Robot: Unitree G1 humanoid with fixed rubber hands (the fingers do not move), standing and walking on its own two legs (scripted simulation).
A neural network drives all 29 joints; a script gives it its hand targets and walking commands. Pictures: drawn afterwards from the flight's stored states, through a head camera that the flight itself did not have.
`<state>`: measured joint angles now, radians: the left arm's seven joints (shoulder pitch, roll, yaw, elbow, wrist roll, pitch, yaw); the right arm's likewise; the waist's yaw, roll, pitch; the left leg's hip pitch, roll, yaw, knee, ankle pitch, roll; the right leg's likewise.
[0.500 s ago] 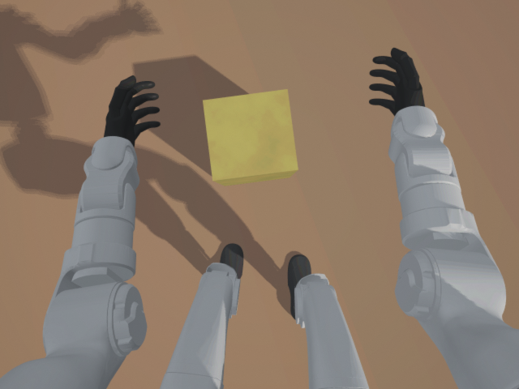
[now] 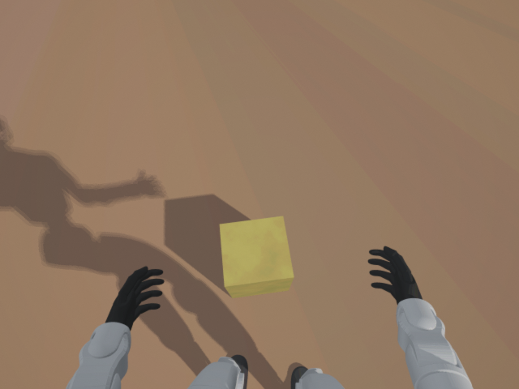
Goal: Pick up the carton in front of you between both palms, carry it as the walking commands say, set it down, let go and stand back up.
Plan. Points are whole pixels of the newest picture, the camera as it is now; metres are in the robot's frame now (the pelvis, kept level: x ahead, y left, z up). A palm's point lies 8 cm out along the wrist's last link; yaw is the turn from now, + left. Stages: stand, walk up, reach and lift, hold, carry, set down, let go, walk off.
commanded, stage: let go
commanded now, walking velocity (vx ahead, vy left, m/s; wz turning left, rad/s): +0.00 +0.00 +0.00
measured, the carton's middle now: (256, 259) +0.45 +0.06 -0.63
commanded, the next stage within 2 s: stand in 0.70 s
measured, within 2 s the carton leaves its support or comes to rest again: neither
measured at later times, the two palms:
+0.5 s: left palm (126, 341) +0.17 +0.21 -0.05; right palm (458, 366) +0.17 -0.25 -0.05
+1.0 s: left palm (81, 350) +0.16 +0.29 -0.08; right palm (484, 376) +0.16 -0.29 -0.05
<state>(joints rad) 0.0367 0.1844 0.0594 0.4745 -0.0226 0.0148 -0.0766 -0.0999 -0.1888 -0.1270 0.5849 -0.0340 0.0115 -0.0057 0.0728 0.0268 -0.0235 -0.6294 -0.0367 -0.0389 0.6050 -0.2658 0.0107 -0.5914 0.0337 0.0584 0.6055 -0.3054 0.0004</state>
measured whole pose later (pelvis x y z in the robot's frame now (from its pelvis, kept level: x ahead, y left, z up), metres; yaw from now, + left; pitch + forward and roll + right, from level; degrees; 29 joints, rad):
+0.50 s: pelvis +0.01 -0.02 +0.02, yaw +0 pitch -4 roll +0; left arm 0.21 0.21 0.04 0.42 0.02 0.14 -0.08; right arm 0.23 -0.21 -0.04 0.43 0.00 0.13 0.07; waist 0.00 -0.02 0.10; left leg -0.11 -0.02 -0.05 0.44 -0.25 -0.01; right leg -0.08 0.04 0.05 0.45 -0.30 -0.03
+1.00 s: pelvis +0.02 +0.00 +0.01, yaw +0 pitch +0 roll +0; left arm 0.21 0.34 0.05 0.65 0.04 0.03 0.01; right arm 0.19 -0.33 -0.06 0.69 -0.04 0.01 -0.01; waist 0.00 -0.04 0.01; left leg -0.22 -0.04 -0.04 0.53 -0.31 0.02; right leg -0.17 0.03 0.06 0.50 -0.33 0.00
